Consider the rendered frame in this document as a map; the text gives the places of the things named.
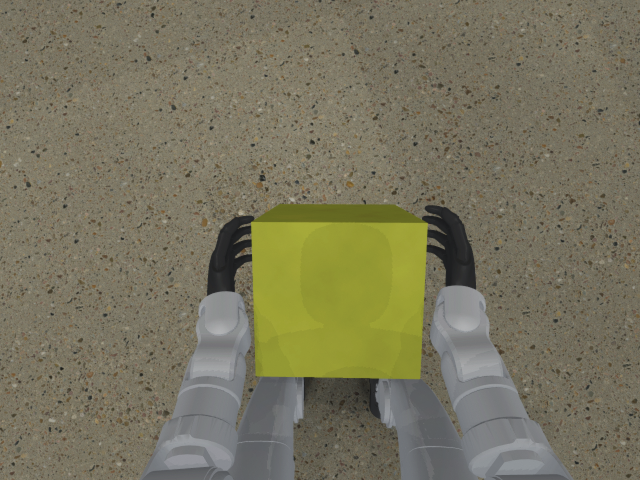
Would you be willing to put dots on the robot right hand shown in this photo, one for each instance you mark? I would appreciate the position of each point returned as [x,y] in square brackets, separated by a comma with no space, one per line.
[457,256]

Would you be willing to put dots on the robot right shin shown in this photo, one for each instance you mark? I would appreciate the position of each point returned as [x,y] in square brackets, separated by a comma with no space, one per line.
[377,394]

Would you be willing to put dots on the robot left hand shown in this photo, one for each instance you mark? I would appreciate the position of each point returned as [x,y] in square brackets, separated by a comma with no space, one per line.
[223,264]

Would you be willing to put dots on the carton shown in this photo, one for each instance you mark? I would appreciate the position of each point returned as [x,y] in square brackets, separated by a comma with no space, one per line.
[338,291]

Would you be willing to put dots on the robot left forearm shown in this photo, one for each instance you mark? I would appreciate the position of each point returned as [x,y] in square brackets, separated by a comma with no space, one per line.
[202,431]

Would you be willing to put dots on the left robot thigh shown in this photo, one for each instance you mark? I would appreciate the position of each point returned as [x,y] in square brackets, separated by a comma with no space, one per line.
[265,434]

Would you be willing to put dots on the robot right forearm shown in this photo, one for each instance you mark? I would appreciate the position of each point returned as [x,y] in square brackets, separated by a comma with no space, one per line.
[498,436]

